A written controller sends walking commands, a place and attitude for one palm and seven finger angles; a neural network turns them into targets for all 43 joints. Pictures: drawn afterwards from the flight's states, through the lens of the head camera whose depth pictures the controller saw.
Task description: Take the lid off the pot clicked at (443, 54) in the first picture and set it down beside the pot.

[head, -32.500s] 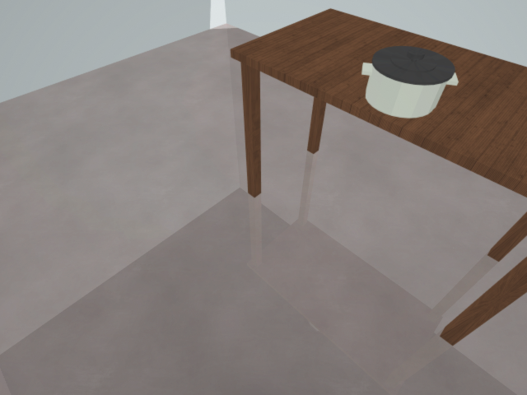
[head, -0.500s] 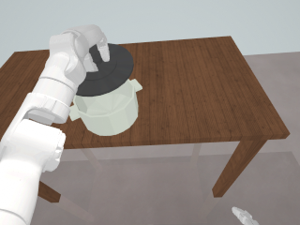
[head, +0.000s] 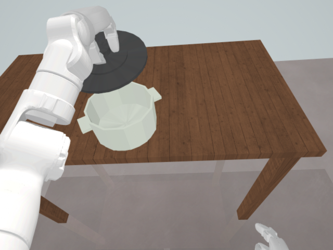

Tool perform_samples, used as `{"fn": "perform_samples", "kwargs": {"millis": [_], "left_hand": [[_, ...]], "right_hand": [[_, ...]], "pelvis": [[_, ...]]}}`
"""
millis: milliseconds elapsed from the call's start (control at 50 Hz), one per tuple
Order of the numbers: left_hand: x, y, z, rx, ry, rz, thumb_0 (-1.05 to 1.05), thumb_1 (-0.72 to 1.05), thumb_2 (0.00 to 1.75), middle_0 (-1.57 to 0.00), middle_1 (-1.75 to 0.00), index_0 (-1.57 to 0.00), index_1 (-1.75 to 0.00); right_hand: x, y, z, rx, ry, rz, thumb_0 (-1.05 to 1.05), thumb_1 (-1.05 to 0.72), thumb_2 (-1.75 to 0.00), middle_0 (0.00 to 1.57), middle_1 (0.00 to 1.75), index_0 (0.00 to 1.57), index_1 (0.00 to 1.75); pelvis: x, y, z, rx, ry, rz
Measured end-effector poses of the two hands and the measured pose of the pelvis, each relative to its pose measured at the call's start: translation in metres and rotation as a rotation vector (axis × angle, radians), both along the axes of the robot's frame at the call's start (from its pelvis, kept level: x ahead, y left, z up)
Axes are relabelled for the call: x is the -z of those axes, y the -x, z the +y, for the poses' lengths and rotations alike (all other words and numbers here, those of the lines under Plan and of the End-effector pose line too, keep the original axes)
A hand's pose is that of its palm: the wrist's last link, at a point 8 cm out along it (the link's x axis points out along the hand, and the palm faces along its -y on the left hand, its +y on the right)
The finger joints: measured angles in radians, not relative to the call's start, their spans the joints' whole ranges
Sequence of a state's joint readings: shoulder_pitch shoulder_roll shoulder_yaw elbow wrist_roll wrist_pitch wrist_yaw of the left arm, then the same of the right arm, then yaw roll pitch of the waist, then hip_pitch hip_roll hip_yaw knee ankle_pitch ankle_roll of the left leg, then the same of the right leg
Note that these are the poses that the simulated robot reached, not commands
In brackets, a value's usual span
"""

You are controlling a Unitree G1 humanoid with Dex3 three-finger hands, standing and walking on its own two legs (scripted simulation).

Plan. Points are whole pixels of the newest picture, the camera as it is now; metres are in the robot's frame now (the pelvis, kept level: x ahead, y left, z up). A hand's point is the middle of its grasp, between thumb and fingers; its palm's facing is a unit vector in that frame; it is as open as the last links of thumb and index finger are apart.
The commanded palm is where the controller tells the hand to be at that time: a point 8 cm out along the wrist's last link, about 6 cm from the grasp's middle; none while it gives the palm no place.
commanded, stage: lift the lid straight up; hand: left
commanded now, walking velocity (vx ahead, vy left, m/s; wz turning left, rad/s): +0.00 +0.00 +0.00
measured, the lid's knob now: (100, 50) +0.50 +0.14 +0.24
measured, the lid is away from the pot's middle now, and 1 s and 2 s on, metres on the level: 0.02 0.08 0.21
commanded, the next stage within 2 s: move the lid sideways beside the pot in 0.20 s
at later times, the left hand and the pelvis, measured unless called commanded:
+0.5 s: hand (85, 49) +0.47 +0.16 +0.26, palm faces -0.20 -0.06 -0.98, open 6.8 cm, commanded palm +0.44 +0.17 +0.33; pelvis +0.00 +0.00 +0.00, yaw +0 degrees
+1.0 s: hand (62, 51) +0.47 +0.21 +0.26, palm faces -0.22 -0.06 -0.97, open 6.8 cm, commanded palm +0.44 +0.22 +0.33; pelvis +0.00 +0.00 +0.00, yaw +0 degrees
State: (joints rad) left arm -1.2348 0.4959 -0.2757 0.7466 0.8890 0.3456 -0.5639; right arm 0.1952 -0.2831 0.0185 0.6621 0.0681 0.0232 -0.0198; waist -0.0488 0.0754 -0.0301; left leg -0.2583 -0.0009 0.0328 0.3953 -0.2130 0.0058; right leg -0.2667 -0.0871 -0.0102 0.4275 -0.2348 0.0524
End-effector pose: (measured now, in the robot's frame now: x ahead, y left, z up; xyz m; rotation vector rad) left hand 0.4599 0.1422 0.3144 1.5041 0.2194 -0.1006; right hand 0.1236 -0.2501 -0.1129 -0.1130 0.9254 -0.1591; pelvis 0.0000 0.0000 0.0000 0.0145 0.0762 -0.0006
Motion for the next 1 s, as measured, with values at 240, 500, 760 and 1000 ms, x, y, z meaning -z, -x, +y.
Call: {"fn": "perform_samples", "kwargs": {"millis": [240, 500, 760, 1000], "left_hand": [[-0.007, -0.001, -0.003, -0.010, 0.011, -0.009, 0.05, 0.29, 0.73, -0.68, -0.95, -0.74, -0.99], [-0.005, 0.002, 0.020, -0.052, -0.016, 0.000, 0.05, 0.29, 0.73, -0.68, -0.95, -0.75, -0.99], [-0.002, 0.010, 0.054, -0.077, -0.030, 0.013, 0.05, 0.29, 0.73, -0.68, -0.95, -0.75, -0.99], [-0.004, 0.002, 0.068, -0.102, -0.030, 0.024, 0.06, 0.29, 0.73, -0.67, -0.95, -0.75, -0.99]], "right_hand": [[0.001, -0.002, 0.001, -0.009, -0.007, 0.009, 0.01, -0.90, -0.89, 0.20, 0.30, 0.20, 0.30], [-0.003, 0.006, -0.007, 0.016, 0.011, 0.016, 0.01, -0.90, -0.89, 0.20, 0.30, 0.20, 0.30], [-0.005, 0.015, -0.010, 0.025, 0.038, 0.049, 0.01, -0.90, -0.89, 0.20, 0.30, 0.20, 0.30], [0.002, 0.026, -0.003, 0.041, 0.018, 0.092, 0.01, -0.90, -0.89, 0.20, 0.30, 0.20, 0.30]], "pelvis": [[0.000, -0.001, -0.001, -0.001, -0.001, 0.009], [0.000, 0.003, -0.003, 0.006, 0.000, 0.002], [0.000, 0.006, 0.000, -0.005, 0.009, 0.001], [0.000, 0.005, 0.005, -0.001, 0.010, 0.016]]}}
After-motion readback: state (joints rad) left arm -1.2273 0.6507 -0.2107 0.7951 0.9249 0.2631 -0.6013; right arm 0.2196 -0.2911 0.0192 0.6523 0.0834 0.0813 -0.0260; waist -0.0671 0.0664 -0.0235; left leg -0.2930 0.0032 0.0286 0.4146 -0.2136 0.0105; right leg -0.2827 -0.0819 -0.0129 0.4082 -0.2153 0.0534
